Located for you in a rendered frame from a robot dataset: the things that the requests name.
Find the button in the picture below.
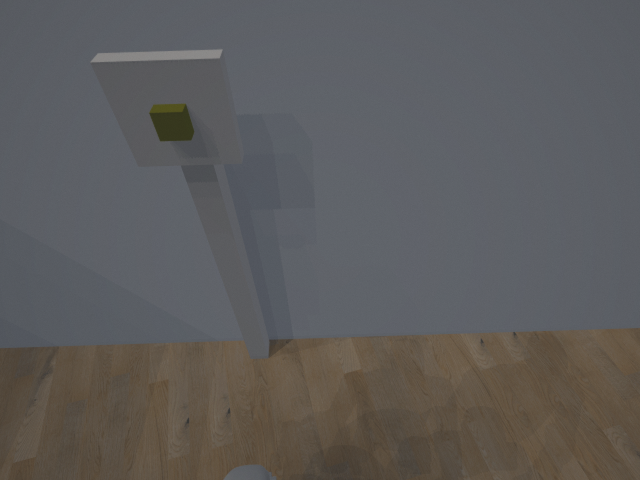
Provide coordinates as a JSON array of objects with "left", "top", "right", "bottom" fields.
[{"left": 149, "top": 104, "right": 194, "bottom": 141}]

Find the panel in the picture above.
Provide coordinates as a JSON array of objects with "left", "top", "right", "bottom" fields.
[{"left": 90, "top": 49, "right": 270, "bottom": 359}]

